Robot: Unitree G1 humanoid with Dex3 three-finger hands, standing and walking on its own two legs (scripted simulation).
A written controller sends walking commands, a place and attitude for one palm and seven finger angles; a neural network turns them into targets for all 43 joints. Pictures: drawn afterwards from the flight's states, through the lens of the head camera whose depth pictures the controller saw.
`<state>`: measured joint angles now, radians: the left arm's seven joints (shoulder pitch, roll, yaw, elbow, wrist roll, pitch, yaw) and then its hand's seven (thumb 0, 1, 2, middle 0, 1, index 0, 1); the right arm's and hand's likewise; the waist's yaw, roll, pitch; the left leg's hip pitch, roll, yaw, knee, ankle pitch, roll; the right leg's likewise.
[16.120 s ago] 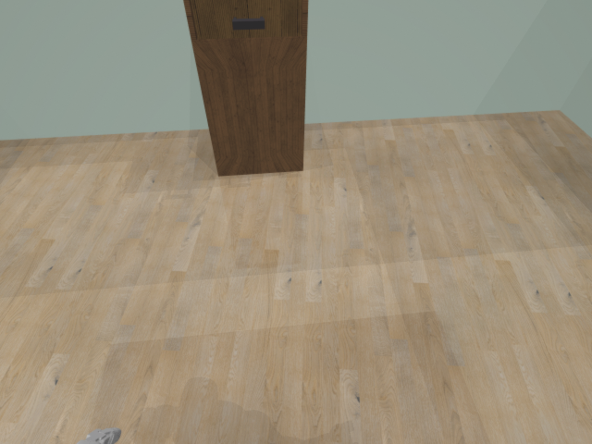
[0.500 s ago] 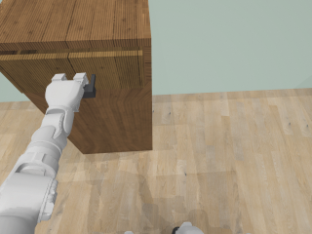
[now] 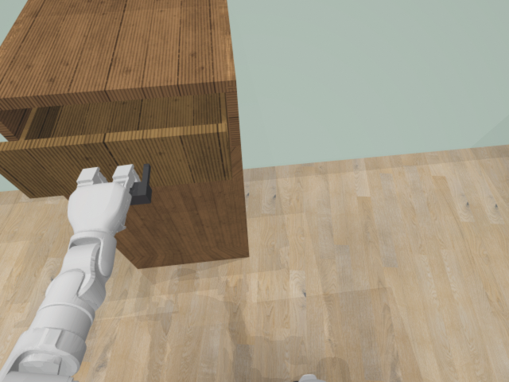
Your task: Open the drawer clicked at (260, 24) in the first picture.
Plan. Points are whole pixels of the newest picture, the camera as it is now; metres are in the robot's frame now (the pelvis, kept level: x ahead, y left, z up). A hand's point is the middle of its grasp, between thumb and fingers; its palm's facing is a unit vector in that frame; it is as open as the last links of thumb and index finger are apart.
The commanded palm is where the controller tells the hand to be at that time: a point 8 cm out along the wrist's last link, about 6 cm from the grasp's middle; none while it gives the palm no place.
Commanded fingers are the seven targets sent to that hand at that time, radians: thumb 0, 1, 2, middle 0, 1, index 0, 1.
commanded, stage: pull the drawer open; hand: left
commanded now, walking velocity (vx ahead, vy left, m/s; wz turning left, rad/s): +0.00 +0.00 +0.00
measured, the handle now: (117, 183) +0.44 +0.25 +0.01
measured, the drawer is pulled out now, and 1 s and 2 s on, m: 0.09 0.30 0.30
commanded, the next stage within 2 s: open the thumb to release the handle in 1.10 s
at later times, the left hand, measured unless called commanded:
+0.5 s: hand (107, 287) +0.27 +0.23 +0.00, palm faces -0.02 -0.07 -1.00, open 6.3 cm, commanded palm +0.22 +0.23 +0.05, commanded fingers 0.00 0.90 0.90 -0.40 -1.35 -0.40 -1.35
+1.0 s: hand (98, 355) +0.18 +0.22 +0.00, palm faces -0.02 -0.07 -1.00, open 6.3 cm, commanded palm +0.13 +0.22 +0.05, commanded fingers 0.00 0.90 0.90 -0.40 -1.35 -0.40 -1.35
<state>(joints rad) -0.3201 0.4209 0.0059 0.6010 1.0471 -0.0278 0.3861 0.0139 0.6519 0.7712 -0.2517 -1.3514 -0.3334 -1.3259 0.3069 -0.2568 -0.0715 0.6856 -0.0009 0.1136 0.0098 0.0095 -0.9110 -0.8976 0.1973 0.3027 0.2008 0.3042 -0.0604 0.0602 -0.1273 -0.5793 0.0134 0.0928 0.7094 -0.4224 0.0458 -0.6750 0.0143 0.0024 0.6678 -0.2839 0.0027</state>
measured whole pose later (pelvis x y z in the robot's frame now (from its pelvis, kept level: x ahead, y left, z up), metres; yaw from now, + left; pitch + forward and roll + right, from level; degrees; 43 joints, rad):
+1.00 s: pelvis +0.00 -0.03 -0.01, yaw +1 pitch +10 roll +1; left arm 0.48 0.35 -0.02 -0.07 1.05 -0.01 0.43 0.05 0.64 0.74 -0.24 -1.30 -0.37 -1.32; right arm 0.09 -0.23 -0.02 0.60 -0.05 0.04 0.01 0.01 -0.91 -0.90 0.20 0.30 0.20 0.30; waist 0.05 0.04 -0.10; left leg -0.46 0.02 0.07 0.76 -0.46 0.00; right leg -0.59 0.02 -0.02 0.79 -0.37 -0.04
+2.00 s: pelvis -0.02 -0.03 -0.01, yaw +3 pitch +8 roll +1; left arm 0.33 0.33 -0.07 0.02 1.08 0.02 0.42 0.00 -0.48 0.31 -0.30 -1.19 -0.32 -1.20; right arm 0.10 -0.23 -0.02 0.63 -0.05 0.04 -0.02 0.01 -0.91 -0.90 0.20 0.30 0.20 0.30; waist 0.08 0.04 -0.08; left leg -0.46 0.01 0.05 0.77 -0.44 0.00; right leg -0.57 0.00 -0.04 0.79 -0.35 -0.04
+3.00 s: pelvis -0.02 -0.02 +0.02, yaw +3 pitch -1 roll +0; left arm 0.29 0.46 -0.04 -0.30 0.94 0.07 0.12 0.00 -0.49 0.30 -0.32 -1.20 -0.32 -1.20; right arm 0.07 -0.24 0.03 0.64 -0.01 0.09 -0.02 0.01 -0.91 -0.90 0.20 0.30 0.20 0.30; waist 0.13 0.10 0.00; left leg -0.15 -0.01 0.03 0.47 -0.30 0.02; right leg -0.25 0.00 -0.05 0.48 -0.22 -0.02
